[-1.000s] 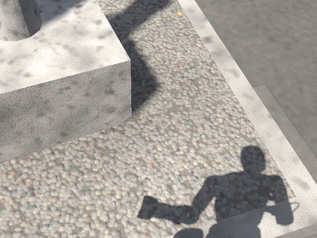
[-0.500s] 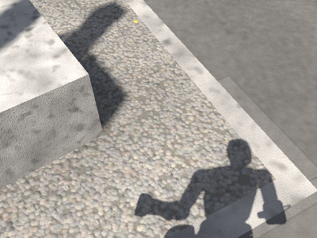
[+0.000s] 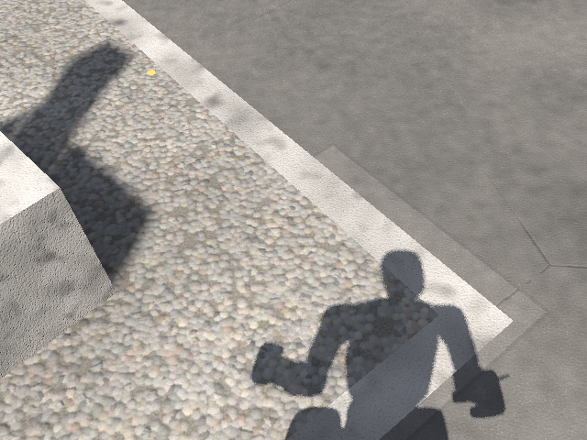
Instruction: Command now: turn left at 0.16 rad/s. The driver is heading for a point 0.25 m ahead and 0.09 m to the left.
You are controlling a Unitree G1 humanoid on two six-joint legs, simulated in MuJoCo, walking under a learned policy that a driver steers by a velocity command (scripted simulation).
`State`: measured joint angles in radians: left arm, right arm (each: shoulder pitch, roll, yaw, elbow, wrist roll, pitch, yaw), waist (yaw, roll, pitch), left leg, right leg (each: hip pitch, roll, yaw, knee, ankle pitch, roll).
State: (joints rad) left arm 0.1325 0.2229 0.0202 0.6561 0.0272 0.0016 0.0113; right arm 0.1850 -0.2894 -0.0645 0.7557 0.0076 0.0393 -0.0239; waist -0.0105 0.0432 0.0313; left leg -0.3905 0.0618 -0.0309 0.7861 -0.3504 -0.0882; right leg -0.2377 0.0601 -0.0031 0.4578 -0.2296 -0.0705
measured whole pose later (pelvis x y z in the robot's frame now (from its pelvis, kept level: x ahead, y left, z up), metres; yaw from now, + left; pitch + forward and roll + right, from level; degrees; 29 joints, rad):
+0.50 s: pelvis +0.04 -0.02 -0.01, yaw +16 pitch +1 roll +0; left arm 0.23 0.29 0.08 0.69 0.01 -0.06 -0.01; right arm 0.26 -0.31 -0.08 0.70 0.03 0.02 -0.03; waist 0.00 0.04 -0.01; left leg -0.39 -0.04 -0.18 0.84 -0.47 0.01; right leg -0.25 0.03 -0.02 0.53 -0.30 -0.04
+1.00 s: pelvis +0.13 +0.02 +0.00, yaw +19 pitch +1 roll +1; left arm 0.22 0.28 0.04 0.79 0.00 0.01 0.03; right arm 0.09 -0.22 -0.03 0.71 -0.01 -0.01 0.00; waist 0.02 -0.03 0.05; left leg -0.32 -0.02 0.01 0.46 -0.15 0.03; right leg -0.31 -0.04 0.03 0.80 -0.55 0.08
